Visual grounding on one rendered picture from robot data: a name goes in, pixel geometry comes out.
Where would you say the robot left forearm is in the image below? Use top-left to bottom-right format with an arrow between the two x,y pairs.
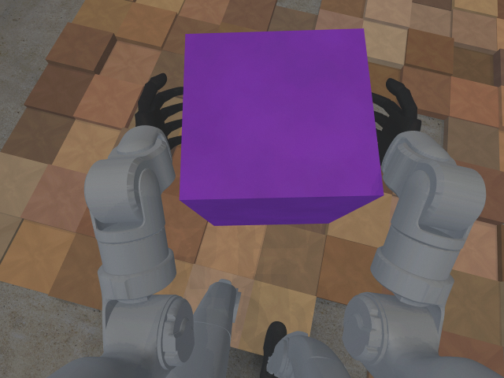
84,125 -> 176,350

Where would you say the carton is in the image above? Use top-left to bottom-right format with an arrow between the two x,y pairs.
180,28 -> 384,226

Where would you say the left robot shin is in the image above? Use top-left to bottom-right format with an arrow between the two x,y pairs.
208,279 -> 232,290

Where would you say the robot right foot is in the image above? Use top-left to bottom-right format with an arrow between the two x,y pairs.
260,321 -> 287,378

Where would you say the robot right upper arm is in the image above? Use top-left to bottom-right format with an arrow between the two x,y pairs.
342,292 -> 504,378

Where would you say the left robot hand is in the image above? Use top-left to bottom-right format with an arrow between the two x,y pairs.
135,73 -> 183,150

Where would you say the right robot hand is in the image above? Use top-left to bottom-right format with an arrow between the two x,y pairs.
372,78 -> 421,165

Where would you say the robot left upper arm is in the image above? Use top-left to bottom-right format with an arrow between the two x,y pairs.
47,295 -> 195,378

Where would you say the robot right forearm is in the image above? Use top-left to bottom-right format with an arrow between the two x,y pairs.
370,131 -> 486,342

